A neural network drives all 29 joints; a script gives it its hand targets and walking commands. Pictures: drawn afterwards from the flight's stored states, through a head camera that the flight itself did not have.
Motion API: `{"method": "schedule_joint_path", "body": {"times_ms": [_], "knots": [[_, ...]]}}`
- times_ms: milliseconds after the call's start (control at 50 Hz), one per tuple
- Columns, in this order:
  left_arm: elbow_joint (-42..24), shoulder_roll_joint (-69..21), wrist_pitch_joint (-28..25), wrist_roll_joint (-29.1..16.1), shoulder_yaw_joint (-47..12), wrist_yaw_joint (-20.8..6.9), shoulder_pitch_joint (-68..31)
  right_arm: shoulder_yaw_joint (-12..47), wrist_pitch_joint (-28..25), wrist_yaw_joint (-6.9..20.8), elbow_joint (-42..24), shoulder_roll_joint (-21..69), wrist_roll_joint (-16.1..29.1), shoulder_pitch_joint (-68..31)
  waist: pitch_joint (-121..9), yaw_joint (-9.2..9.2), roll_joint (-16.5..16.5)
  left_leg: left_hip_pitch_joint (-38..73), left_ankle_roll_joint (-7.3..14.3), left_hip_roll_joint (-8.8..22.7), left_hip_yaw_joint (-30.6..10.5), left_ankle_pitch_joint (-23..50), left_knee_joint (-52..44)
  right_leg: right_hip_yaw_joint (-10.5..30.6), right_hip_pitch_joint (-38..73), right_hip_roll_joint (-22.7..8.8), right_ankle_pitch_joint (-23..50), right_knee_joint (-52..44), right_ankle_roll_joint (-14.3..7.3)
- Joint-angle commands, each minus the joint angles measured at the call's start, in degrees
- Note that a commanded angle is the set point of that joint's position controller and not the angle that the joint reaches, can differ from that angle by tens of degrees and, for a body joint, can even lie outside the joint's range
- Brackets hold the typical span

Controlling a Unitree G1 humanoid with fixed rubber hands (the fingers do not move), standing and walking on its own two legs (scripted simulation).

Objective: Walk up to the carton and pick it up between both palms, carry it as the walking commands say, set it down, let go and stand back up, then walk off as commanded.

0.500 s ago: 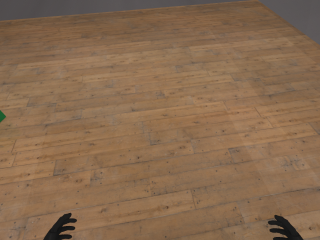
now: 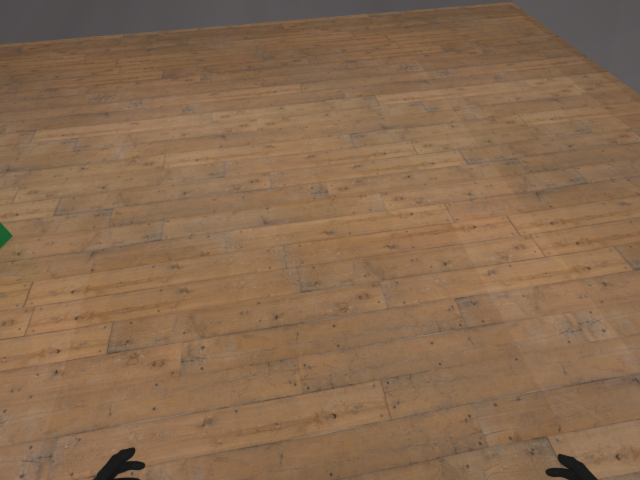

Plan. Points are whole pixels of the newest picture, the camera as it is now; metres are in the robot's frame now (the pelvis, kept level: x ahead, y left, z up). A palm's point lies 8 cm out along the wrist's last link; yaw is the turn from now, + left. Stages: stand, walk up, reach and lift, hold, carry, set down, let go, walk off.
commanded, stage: stand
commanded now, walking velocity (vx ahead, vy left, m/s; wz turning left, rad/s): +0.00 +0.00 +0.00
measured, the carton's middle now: out of the picture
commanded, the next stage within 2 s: walk up in 1.18 s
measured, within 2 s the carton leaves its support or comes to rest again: neither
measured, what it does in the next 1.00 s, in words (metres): stands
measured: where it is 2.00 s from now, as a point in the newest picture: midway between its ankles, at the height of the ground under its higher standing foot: outside the picture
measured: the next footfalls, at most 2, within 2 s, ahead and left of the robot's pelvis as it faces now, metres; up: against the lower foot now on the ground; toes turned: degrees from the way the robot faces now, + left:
left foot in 1.96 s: -0.06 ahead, +0.08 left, +0.00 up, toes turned +28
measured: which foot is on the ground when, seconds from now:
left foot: down 0.00-1.00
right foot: down 0.00-1.00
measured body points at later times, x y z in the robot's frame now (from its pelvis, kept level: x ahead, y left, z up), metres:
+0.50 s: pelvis +0.01 +0.00 +0.00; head +0.01 +0.00 +0.45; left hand +0.12 +0.32 -0.11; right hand +0.12 -0.32 -0.11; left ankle +0.01 +0.12 -0.75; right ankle +0.01 -0.12 -0.75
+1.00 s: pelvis +0.01 +0.00 +0.00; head +0.02 +0.00 +0.45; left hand +0.12 +0.32 -0.11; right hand +0.12 -0.32 -0.11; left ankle +0.01 +0.12 -0.75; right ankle +0.01 -0.12 -0.75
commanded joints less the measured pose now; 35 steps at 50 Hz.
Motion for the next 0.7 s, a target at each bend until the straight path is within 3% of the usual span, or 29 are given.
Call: {"method": "schedule_joint_path", "body": {"times_ms": [0, 680], "knots": [[-2.24, 9.89, -0.52, -0.03, 1.74, 0.26, -2.54, -1.76, -0.53, -0.26, -2.32, -9.86, 0.04, -2.55, -3.01, 0.02, 0.1, 0.35, 1.77, 6.68, -5.8, 3.98, -4.03, 5.58, -0.19, -6.57, 4.05, -4.03, -2.01], [-1.47, 10.06, -0.11, -0.09, 1.88, 0.48, -2.41, -1.84, -0.15, -0.46, -1.45, -10.21, 0.13, -2.25, -3.4, 0.0, 0.11, 1.87, 1.63, 7.07, -5.59, 7.69, -4.67, 5.3, 1.66, -6.97, 7.53, -4.81, -1.8]]}}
